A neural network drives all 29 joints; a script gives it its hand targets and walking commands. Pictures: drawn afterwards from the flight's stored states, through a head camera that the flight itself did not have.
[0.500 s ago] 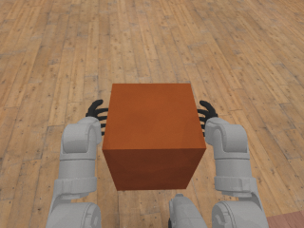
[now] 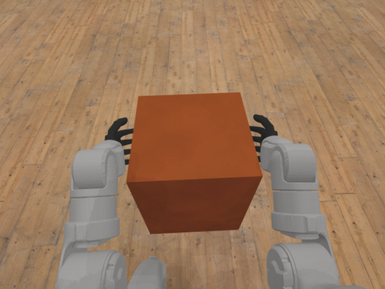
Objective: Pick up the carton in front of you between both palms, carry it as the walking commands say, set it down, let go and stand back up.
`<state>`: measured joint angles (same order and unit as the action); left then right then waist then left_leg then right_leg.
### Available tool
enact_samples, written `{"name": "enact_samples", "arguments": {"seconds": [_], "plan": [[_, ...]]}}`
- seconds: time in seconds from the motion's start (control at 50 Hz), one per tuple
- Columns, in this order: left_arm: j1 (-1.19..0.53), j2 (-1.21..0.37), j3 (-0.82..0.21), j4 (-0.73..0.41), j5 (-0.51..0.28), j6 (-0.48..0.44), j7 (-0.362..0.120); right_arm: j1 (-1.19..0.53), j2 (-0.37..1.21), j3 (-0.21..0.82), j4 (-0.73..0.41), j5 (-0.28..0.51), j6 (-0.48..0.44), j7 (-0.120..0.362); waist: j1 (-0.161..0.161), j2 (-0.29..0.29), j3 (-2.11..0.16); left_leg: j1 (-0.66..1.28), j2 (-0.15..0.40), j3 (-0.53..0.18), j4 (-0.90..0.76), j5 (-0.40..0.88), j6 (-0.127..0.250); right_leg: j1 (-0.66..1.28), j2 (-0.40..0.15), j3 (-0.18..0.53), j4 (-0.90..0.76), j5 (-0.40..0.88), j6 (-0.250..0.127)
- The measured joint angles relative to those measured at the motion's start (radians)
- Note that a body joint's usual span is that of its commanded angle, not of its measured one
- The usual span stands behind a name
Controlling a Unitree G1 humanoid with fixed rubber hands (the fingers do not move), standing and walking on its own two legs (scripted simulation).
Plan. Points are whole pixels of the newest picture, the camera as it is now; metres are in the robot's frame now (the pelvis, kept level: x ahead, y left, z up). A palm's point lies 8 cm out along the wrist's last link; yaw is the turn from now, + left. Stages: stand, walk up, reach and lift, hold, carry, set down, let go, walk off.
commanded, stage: carry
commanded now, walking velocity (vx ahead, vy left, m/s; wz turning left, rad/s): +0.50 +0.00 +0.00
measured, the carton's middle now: (192, 168) +0.36 +0.02 +0.02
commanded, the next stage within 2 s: none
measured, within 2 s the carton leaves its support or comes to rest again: neither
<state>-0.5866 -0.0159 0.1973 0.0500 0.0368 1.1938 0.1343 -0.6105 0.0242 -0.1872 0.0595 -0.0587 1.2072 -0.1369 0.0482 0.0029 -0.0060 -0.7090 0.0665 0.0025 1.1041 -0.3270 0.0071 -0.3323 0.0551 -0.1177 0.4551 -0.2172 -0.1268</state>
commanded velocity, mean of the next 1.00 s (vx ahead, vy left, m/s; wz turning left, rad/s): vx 0.35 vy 0.00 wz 0.00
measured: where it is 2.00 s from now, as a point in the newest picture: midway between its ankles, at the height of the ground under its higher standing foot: (195, 197)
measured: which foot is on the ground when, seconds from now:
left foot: up 0.00-0.26, down 0.28-0.76, up 0.78-1.00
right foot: down 0.00-0.30, up 0.32-0.72, down 0.74-1.00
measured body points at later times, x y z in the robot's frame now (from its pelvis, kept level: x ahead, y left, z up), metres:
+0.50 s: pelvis +0.30 +0.05 +0.01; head +0.33 +0.06 +0.46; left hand +0.61 +0.18 +0.06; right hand +0.59 -0.12 +0.07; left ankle +0.31 +0.12 -0.74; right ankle +0.30 -0.09 -0.67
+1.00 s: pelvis +0.56 -0.01 +0.01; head +0.56 -0.03 +0.46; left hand +0.84 +0.14 +0.08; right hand +0.84 -0.17 +0.07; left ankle +0.62 +0.12 -0.71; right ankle +0.58 -0.09 -0.74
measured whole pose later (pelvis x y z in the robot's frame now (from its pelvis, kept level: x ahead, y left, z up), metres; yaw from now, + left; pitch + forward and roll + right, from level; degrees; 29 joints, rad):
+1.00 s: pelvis +0.56 -0.01 +0.01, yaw +0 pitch +3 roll +1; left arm -0.16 -0.13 0.11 -0.29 0.10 1.20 0.09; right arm -0.17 0.13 -0.11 -0.30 -0.12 1.21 -0.09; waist 0.01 0.03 -0.08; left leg -0.47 0.07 0.11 0.69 -0.33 -0.03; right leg -0.26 -0.04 -0.21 0.38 -0.17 -0.06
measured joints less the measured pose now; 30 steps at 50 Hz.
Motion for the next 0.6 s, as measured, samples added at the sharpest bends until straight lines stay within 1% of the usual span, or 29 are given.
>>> {"name": "enact_samples", "arguments": {"seconds": [0.06, 0.12, 0.2, 0.24, 0.26, 0.28, 0.3, 0.32, 0.34, 0.36, 0.38, 0.4, 0.44, 0.5, 0.56, 0.6], "plan": [[-0.013, -0.006, 0.009, -0.023, -0.003, -0.006, 0.001, 0.005, 0.006, -0.007, -0.046, -0.006, -0.001, 0.000, 0.001, 0.003, 0.000, -0.042, 0.017, 0.013, -0.102, 0.070, -0.010, 0.060, -0.005, 0.012, -0.038, -0.026, 0.011], [-0.020, -0.014, 0.015, -0.017, 0.000, -0.014, 0.001, 0.013, 0.010, -0.014, -0.057, -0.008, -0.006, 0.000, -0.005, 0.005, -0.018, -0.035, 0.015, 0.034, -0.226, 0.146, -0.014, 0.126, -0.011, 0.025, -0.072, -0.063, 0.028], [-0.012, -0.025, 0.011, 0.005, 0.012, -0.017, -0.003, 0.033, 0.008, -0.018, -0.048, -0.005, -0.006, 0.000, -0.019, 0.007, -0.053, 0.047, -0.014, 0.078, -0.435, 0.243, -0.006, 0.227, -0.022, 0.037, -0.098, -0.134, 0.055], [0.002, -0.030, 0.008, 0.005, 0.022, -0.013, -0.006, 0.046, 0.009, -0.018, -0.044, -0.002, -0.004, 0.000, -0.027, 0.003, -0.070, 0.122, -0.038, 0.117, -0.565, 0.286, 0.007, 0.272, -0.030, 0.041, -0.081, -0.186, 0.071], [0.013, -0.032, 0.008, 0.001, 0.026, -0.009, -0.008, 0.051, 0.012, -0.016, -0.039, -0.003, -0.003, 0.001, -0.031, 0.001, -0.077, 0.174, -0.049, 0.143, -0.634, 0.316, 0.015, 0.282, -0.034, 0.045, -0.039, -0.219, 0.079], [0.027, -0.030, 0.007, -0.007, 0.030, -0.006, -0.011, 0.056, 0.020, -0.014, -0.032, -0.007, -0.006, 0.001, -0.033, -0.002, -0.086, 0.223, -0.054, 0.159, -0.673, 0.301, 0.030, 0.272, -0.038, 0.051, 0.043, -0.256, 0.090], [0.040, -0.024, 0.008, -0.009, 0.031, -0.008, -0.016, 0.066, 0.034, -0.012, -0.025, -0.016, -0.019, 0.002, -0.039, -0.027, -0.087, 0.228, -0.067, 0.174, -0.644, 0.255, 0.050, 0.225, -0.062, 0.057, 0.170, -0.250, 0.101], [0.056, -0.020, 0.012, -0.013, 0.032, -0.010, -0.022, 0.076, 0.048, -0.008, -0.018, -0.026, -0.028, 0.002, -0.044, -0.037, -0.083, 0.230, -0.069, 0.183, -0.612, 0.217, 0.066, 0.161, -0.065, 0.078, 0.325, -0.252, 0.113], [0.078, -0.021, 0.014, -0.018, 0.032, -0.010, -0.026, 0.094, 0.061, -0.004, -0.018, -0.036, -0.032, 0.002, -0.047, -0.035, -0.078, 0.242, -0.066, 0.187, -0.602, 0.193, 0.076, 0.093, -0.058, 0.091, 0.465, -0.259, 0.118], [0.104, -0.027, 0.014, -0.027, 0.033, -0.008, -0.028, 0.122, 0.073, -0.002, -0.029, -0.043, -0.031, 0.002, -0.049, -0.028, -0.073, 0.264, -0.060, 0.187, -0.613, 0.183, 0.079, 0.031, -0.054, 0.092, 0.567, -0.252, 0.118], [0.131, -0.038, 0.013, -0.041, 0.035, -0.005, -0.028, 0.158, 0.084, -0.002, -0.051, -0.047, -0.028, 0.003, -0.049, -0.022, -0.068, 0.292, -0.056, 0.185, -0.635, 0.181, 0.076, -0.023, -0.057, 0.084, 0.622, -0.231, 0.120], [0.159, -0.051, 0.010, -0.062, 0.039, -0.002, -0.029, 0.196, 0.095, -0.003, -0.082, -0.049, -0.025, 0.003, -0.050, -0.016, -0.063, 0.321, -0.053, 0.183, -0.664, 0.180, 0.073, -0.070, -0.067, 0.074, 0.635, -0.203, 0.123], [0.216, -0.081, 0.003, -0.120, 0.046, -0.002, -0.029, 0.271, 0.117, -0.006, -0.157, -0.049, -0.025, 0.004, -0.054, -0.008, -0.051, 0.379, -0.049, 0.175, -0.722, 0.177, 0.069, -0.145, -0.090, 0.059, 0.588, -0.156, 0.133], [0.302, -0.128, -0.017, -0.228, 0.059, -0.019, -0.030, 0.366, 0.130, 0.001, -0.275, -0.040, -0.039, 0.015, -0.059, -0.003, -0.038, 0.456, -0.043, 0.162, -0.783, 0.163, 0.061, -0.222, -0.118, 0.055, 0.459, -0.105, 0.152], [0.377, -0.129, -0.070, -0.331, 0.069, -0.027, -0.031, 0.415, 0.115, 0.031, -0.349, -0.023, -0.046, 0.032, -0.063, -0.007, -0.043, 0.530, -0.040, 0.155, -0.818, 0.129, 0.047, -0.262, -0.137, 0.045, 0.322, -0.030, 0.161], [0.410, -0.120, -0.090, -0.380, 0.070, -0.020, -0.030, 0.435, 0.112, 0.052, -0.381, -0.023, -0.042, 0.036, -0.062, -0.009, -0.060, 0.581, -0.039, 0.154, -0.835, 0.099, 0.035, -0.266, -0.141, 0.029, 0.236, 0.031, 0.160]]}}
